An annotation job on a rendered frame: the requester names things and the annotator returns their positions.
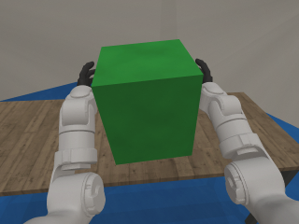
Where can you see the table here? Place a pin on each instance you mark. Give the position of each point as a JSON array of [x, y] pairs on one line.
[[29, 138]]

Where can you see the right robot hand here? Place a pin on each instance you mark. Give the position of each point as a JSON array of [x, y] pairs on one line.
[[205, 70]]

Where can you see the right robot upper arm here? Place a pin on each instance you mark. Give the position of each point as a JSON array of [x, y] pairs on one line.
[[256, 184]]

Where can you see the left robot hand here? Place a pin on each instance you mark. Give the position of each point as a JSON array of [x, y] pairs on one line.
[[84, 75]]

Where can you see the robot right forearm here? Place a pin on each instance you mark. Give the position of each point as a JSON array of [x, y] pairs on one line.
[[237, 141]]

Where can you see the robot left forearm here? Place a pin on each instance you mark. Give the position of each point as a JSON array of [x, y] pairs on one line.
[[76, 150]]

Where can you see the carton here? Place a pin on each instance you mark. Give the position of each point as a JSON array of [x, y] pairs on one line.
[[148, 97]]

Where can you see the left robot upper arm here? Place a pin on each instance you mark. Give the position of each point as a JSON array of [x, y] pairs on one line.
[[73, 199]]

